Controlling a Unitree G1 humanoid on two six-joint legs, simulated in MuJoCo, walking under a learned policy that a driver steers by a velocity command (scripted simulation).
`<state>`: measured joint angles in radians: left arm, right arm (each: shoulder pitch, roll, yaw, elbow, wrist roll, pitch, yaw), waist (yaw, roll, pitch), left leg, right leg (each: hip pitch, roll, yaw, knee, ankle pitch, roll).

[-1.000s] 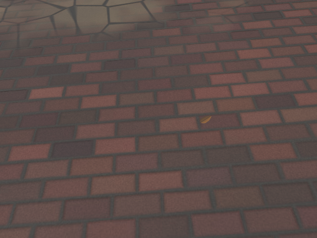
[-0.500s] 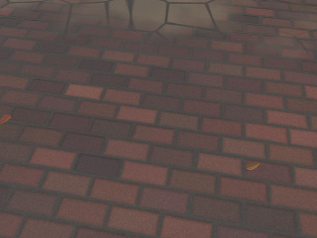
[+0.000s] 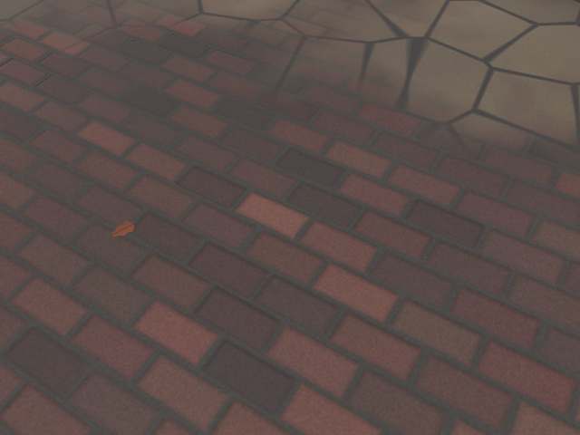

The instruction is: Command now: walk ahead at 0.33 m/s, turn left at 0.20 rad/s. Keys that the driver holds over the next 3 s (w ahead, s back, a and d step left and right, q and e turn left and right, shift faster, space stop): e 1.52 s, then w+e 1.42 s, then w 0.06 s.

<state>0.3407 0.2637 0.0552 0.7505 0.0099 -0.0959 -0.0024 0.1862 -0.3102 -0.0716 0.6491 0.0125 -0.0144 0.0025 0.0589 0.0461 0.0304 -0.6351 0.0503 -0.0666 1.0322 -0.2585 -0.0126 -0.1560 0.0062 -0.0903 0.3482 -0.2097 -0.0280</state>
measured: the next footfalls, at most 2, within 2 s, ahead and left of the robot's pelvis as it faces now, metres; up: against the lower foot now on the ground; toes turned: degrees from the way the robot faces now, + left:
left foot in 0.18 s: +0.24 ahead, +0.13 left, +0.00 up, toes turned -3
right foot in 0.56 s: +0.16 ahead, -0.12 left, +0.00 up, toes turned -17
